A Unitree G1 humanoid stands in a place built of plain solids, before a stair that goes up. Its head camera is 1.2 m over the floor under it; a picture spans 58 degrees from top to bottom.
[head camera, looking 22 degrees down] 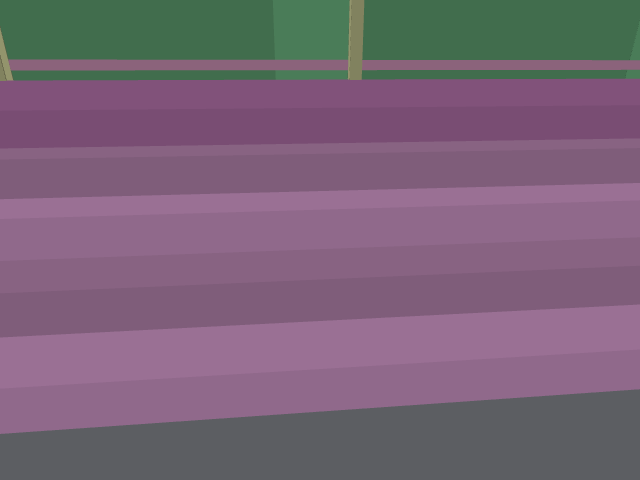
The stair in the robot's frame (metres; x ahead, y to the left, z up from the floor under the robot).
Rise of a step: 0.20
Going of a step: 0.31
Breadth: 7.10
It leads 5 degrees to the left of straight ahead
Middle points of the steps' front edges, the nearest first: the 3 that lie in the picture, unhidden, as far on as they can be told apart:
1.77 1.24 0.59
2.08 1.27 0.78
2.39 1.30 0.98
